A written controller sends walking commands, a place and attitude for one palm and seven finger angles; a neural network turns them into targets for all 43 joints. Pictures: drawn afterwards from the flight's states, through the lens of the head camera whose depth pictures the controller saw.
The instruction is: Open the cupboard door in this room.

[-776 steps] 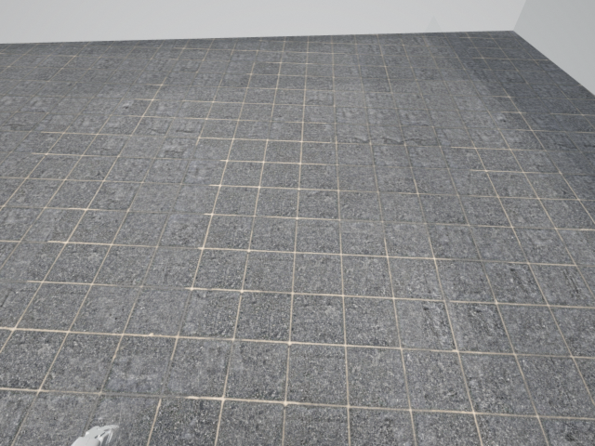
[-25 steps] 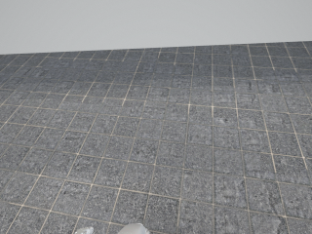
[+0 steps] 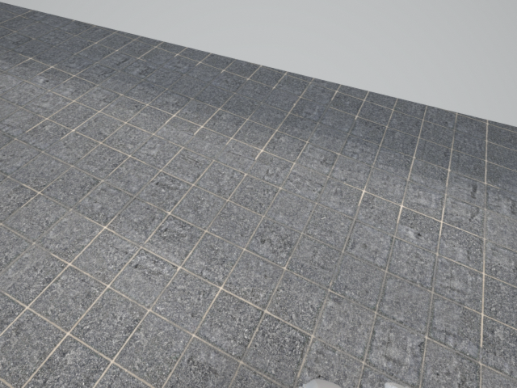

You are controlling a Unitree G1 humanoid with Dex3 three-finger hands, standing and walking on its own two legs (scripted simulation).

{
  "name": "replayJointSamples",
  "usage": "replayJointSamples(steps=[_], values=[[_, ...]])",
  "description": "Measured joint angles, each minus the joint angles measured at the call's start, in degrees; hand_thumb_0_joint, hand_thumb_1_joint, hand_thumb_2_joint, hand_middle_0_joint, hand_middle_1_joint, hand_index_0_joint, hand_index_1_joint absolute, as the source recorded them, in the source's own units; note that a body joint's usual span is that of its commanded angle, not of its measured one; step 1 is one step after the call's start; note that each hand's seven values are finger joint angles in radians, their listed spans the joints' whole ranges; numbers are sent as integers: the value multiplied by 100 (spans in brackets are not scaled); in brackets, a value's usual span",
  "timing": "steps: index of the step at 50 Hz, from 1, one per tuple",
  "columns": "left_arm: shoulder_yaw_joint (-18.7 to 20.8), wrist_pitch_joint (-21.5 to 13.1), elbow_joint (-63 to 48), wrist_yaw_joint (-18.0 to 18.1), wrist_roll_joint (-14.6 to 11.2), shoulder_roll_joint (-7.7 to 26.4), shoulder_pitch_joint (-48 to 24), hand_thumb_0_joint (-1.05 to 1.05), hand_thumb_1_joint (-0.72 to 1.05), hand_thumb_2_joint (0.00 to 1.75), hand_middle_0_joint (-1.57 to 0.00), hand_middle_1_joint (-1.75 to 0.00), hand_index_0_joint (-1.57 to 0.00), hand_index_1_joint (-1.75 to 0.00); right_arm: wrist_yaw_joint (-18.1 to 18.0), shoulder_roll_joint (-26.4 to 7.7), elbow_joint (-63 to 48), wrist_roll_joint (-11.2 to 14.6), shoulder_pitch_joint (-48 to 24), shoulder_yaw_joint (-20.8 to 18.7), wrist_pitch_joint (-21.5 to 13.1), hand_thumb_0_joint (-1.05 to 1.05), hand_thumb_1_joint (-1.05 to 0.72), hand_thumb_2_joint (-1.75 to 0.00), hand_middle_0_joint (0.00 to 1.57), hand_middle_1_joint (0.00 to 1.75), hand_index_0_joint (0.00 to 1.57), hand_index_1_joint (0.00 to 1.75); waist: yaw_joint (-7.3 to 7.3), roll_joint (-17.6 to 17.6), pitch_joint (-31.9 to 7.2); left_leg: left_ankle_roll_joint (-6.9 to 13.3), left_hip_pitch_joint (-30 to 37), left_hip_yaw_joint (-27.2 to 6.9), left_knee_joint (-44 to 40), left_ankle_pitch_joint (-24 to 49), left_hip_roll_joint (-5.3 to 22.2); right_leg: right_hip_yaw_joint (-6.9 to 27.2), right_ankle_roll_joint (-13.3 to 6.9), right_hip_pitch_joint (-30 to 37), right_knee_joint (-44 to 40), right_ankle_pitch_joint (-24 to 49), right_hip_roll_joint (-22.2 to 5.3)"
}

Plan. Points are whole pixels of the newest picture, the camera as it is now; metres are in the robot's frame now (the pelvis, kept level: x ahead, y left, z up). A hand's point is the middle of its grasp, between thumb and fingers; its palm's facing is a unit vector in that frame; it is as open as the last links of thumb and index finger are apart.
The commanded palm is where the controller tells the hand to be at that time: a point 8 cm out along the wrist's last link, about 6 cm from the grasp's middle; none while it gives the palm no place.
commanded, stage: turn or walk to find it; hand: left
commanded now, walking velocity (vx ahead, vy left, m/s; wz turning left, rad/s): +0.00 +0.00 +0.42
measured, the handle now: out of the picture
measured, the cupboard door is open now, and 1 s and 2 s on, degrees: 0 0 0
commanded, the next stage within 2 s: none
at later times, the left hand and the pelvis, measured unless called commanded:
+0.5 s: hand out of the picture +0.03 +0.15 -0.14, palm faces +0.22 -0.93 -0.29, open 7.3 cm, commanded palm none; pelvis -0.02 -0.06 +0.00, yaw +14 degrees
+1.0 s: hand out of the picture -0.14 +0.19 -0.18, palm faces +0.49 -0.84 -0.25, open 7.3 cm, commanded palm none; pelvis -0.06 -0.02 +0.00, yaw +26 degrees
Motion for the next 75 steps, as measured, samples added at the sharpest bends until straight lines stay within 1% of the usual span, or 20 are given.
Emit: replayJointSamples(steps=[8, 12, 15, 17, 20, 23, 27, 32, 37, 41, 42, 44, 47, 50, 55, 62, 65, 68, 70, 75], values=[[-63, -50, -265, 8, -20, -123, -370, 0, 91, 90, -19, -30, -20, -30, 23, 60, 8, -14, 239, -20, 18, 0, -91, -90, 20, 30, 21, 30, -162, 144, -49, -9, 5, -339, -287, 277, -165, 213, 86, 120, -629, 33, 119], [-111, -91, -408, 12, -42, -248, -565, 0, 91, 90, -19, -30, -20, -30, 33, 28, 58, -43, 404, -74, 91, 0, -91, -90, 20, 30, 21, 30, -300, 265, -44, -98, -152, -539, -155, 287, -223, 217, 20, 430, -1442, -21, 255], [-157, -187, -519, 11, -60, -337, -620, 0, 91, 90, -19, -30, -20, -30, 37, -23, 106, -30, 545, -126, 140, 0, -91, -90, 20, 30, 21, 30, -357, 352, -77, -213, -346, -681, 74, 232, -284, 151, -42, 877, -2526, 496, 365], [-187, -294, -544, 29, -27, -433, -617, 0, 91, 90, -19, -30, -20, -30, 45, -100, 159, 10, 606, -180, 167, 0, -91, -90, 20, 30, 21, 30, -365, 502, -58, -297, -550, -770, 510, -63, -269, 26, -296, 1055, -2922, 843, 433], [-232, -335, -589, 34, -10, -547, -492, 0, 91, 90, -20, -30, -21, -30, 53, -174, 218, -7, 679, -260, 294, 0, -91, -90, 20, 30, 20, 30, -381, 533, -67, -368, -1093, -624, 2128, -1032, -334, -153, -627, 1100, -2883, 782, 331], [-247, -303, -549, 46, -10, -623, -355, 0, 91, 90, -20, -30, -21, -30, 97, -262, 250, -31, 717, -311, 343, 0, -91, -90, 20, 30, 20, 30, -402, 554, -56, -461, -1474, -464, 3431, -791, -180, -323, -670, 1251, -3106, 874, 246], [-241, -313, -458, 54, 2, -661, -194, 0, 91, 90, -20, -30, -21, -30, 126, -316, 306, -40, 761, -322, 371, 0, -91, -90, 19, 30, 20, 30, -383, 517, -49, -606, -1531, -413, 3884, -499, 93, -550, -678, 1335, -3263, 951, 147], [-220, -339, -342, 45, 39, -632, -5, 0, 91, 90, -20, -30, -21, -30, 114, -320, 396, -25, 662, -281, 404, 0, -91, -90, 19, 30, 20, 30, -254, 398, -11, -689, -1177, -318, 3194, -783, 286, -786, -654, 1310, -3267, 961, -9], [-167, -315, -201, 27, 78, -481, 159, 0, 91, 90, -20, -30, -21, -30, 95, -280, 351, 31, 344, -194, 347, 1, -91, -90, 19, 30, 20, 30, -72, 254, 57, -628, -699, -52, 2046, -1118, 282, -981, -554, 1179, -3114, 941, -171], [-85, -241, -74, 26, 47, -278, 289, 0, 91, 90, -20, -30, -21, -30, 96, -236, 163, 55, 123, -121, 183, 0, -91, -90, 19, 30, 20, 30, -15, 144, 26, -511, -110, 219, 537, -422, 223, -1166, -382, 974, -2682, 778, -323], [-57, -194, -53, 22, 19, -209, 308, 0, 91, 90, -20, -30, -21, -30, 98, -209, 121, 39, 82, -120, 120, 0, -91, -90, 19, 30, 20, 30, -20, 87, 8, -283, -76, 230, 388, -388, 177, -1113, -307, 840, -2402, 635, -370], [-18, -50, 11, 46, 13, -69, 274, 0, 91, 90, -20, -30, -21, -30, 92, -103, 67, 16, -2, -80, 63, 0, -91, -90, 19, 30, 20, 30, 37, -83, 41, -90, -130, 235, 546, -435, 74, -656, -183, 527, -1585, -154, -313], [7, 62, 90, 34, 10, -6, 169, 1, 91, 90, -19, -30, -20, -30, 27, -23, 25, -2, -6, -19, 35, 0, -91, -90, 19, 30, 20, 30, 40, -57, -6, -50, -32, 109, 314, -285, 49, -203, -80, 126, -470, -220, -90], [-4, 6, 37, -8, 4, -4, 62, 1, 91, 90, -19, -30, -20, -30, 1, 21, 31, 7, 19, 26, 15, 0, -91, -90, 20, 30, 20, 30, 35, -9, -39, -17, 99, -19, -52, -42, -6, 0, 0, -64, -30, 78, -10], [-46, -46, -122, -4, -10, -71, -153, 1, 91, 90, -19, -30, -20, -30, 4, 80, 26, 11, 149, 19, -7, 0, -91, -90, 20, 30, 21, 30, -49, 60, -76, -2, 155, -216, -328, 168, -113, 167, 98, -33, -203, 165, 49], [-118, -90, -360, 12, -50, -260, -546, 0, 91, 90, -19, -30, -20, -30, 16, 49, 91, -37, 421, -68, 79, 0, -91, -90, 20, 30, 21, 30, -294, 240, -54, -123, -64, -532, -161, 192, -217, 207, 32, 436, -1458, -42, 253], [-167, -199, -484, 9, -65, -346, -612, 0, 91, 90, -19, -30, -20, -30, 20, -18, 148, -23, 561, -125, 133, 0, -91, -90, 20, 30, 21, 30, -348, 339, -85, -244, -272, -663, 106, 107, -273, 125, -30, 904, -2613, 563, 353], [-222, -338, -543, 24, -14, -493, -598, 0, 91, 90, -20, -30, -20, -30, 26, -140, 214, 11, 639, -215, 213, 0, -91, -90, 20, 30, 21, 30, -388, 559, -37, -350, -699, -736, 1162, -786, -270, -102, -501, 1020, -2802, 776, 409], [-235, -347, -577, 32, -14, -560, -510, 0, 91, 90, -20, -30, -21, -30, 42, -189, 255, -5, 678, -263, 298, 0, -91, -90, 20, 30, 20, 30, -380, 548, -40, -375, -1089, -612, 2337, -1121, -302, -197, -662, 1085, -2857, 740, 327], [-243, -332, -474, 56, -6, -662, -292, 0, 91, 90, -20, -30, -21, -30, 105, -310, 313, -31, 729, -312, 342, 0, -91, -90, 19, 30, 20, 30, -395, 550, -22, -552, -1507, -418, 3778, -648, -9, -442, -705, 1309, -3197, 887, 198]])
